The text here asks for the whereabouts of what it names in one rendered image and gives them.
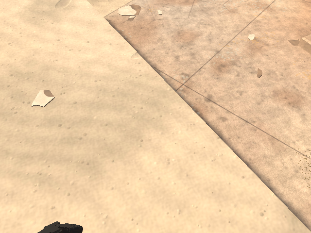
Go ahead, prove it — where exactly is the left robot hand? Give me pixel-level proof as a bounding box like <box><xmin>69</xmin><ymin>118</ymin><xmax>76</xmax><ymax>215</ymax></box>
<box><xmin>38</xmin><ymin>221</ymin><xmax>84</xmax><ymax>233</ymax></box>

